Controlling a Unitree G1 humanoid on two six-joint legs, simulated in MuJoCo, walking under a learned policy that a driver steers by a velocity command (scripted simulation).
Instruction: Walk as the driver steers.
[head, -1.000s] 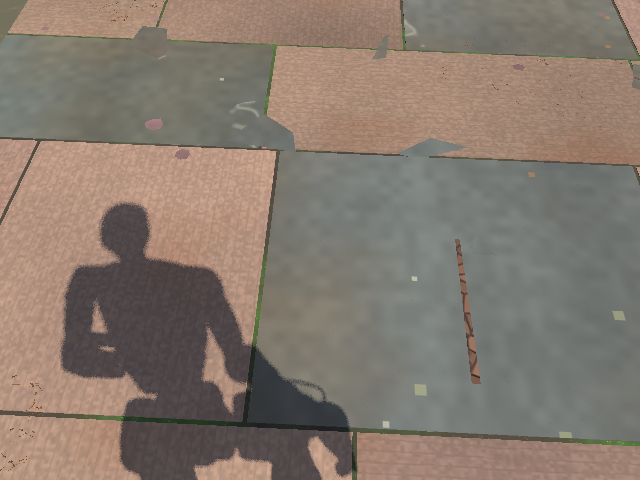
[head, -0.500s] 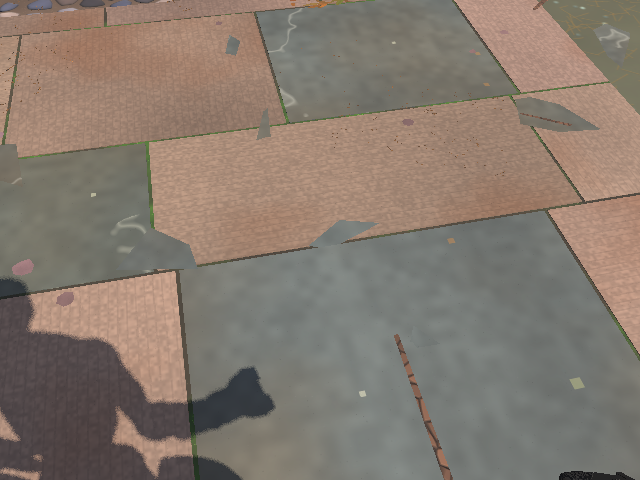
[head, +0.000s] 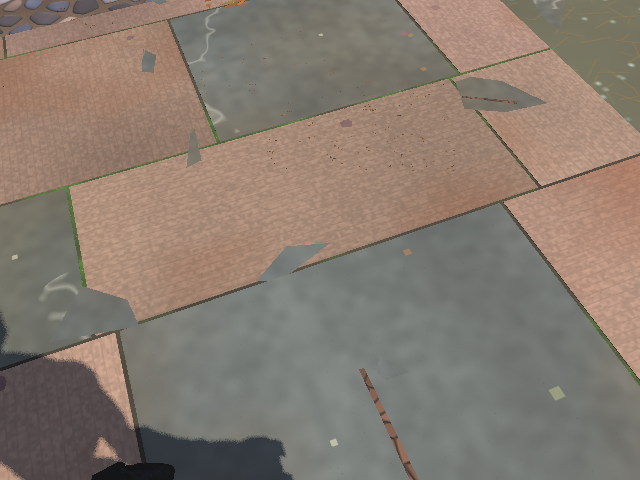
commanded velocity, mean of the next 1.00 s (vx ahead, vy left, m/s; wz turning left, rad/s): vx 0.27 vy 0.00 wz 0.08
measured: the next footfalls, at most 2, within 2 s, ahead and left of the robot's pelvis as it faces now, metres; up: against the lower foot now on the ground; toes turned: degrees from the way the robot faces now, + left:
left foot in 0.20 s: +0.01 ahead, +0.13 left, +0.00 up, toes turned +1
right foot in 0.68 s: +0.26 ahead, -0.14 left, +0.00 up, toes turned -2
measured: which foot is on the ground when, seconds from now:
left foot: up 0.00-0.18, down 0.20-0.70, up 0.72-1.00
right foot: down 0.00-0.20, up 0.22-0.66, down 0.68-1.00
